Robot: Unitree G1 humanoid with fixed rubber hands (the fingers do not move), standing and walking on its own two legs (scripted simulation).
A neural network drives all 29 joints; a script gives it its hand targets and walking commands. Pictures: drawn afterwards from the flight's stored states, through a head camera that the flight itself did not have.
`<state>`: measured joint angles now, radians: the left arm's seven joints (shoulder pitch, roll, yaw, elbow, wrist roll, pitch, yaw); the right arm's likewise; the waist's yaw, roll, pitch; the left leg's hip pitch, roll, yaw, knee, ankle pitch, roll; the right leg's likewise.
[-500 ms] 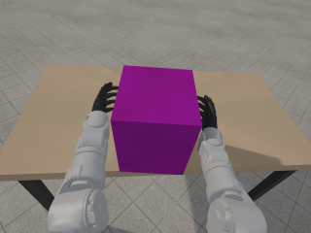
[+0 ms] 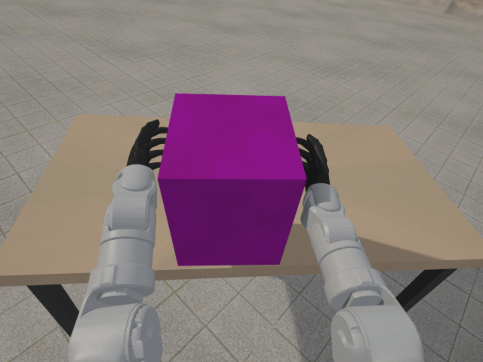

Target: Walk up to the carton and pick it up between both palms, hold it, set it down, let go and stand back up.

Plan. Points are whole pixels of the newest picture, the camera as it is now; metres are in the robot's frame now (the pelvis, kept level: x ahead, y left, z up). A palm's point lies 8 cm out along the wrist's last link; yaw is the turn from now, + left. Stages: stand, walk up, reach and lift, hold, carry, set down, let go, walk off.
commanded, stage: reach and lift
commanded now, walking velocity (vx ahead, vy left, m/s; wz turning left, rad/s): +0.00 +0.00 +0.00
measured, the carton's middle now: (230, 183) +0.42 -0.02 +0.09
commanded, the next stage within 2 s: hold in 1.60 s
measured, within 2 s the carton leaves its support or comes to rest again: neither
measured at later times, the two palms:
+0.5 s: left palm (131, 158) +0.38 +0.14 +0.19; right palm (318, 169) +0.37 -0.15 +0.17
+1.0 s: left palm (127, 148) +0.37 +0.14 +0.21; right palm (320, 163) +0.36 -0.15 +0.19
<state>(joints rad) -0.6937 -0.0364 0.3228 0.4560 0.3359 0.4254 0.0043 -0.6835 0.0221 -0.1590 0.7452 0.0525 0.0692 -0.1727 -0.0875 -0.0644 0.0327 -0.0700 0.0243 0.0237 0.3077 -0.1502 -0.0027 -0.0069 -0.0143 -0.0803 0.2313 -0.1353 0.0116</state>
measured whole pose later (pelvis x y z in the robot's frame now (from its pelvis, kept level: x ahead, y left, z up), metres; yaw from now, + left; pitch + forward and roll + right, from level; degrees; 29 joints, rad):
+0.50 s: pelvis -0.01 +0.00 +0.00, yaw +0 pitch -8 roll -1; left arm -0.72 -0.04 0.33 0.31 0.38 0.60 -0.01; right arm -0.75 -0.01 -0.10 0.72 0.13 0.17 -0.18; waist -0.09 -0.08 0.05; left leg -0.03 0.03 0.02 0.31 -0.15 0.00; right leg 0.03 -0.01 -0.08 0.24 -0.13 0.01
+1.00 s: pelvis -0.01 +0.00 +0.00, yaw +0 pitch -8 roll -1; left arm -0.75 -0.04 0.34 0.25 0.40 0.69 -0.03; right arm -0.77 -0.02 -0.08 0.67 0.15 0.24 -0.19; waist -0.10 -0.06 0.04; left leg -0.03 0.03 0.02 0.31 -0.14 0.00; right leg 0.03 -0.01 -0.08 0.25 -0.14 0.01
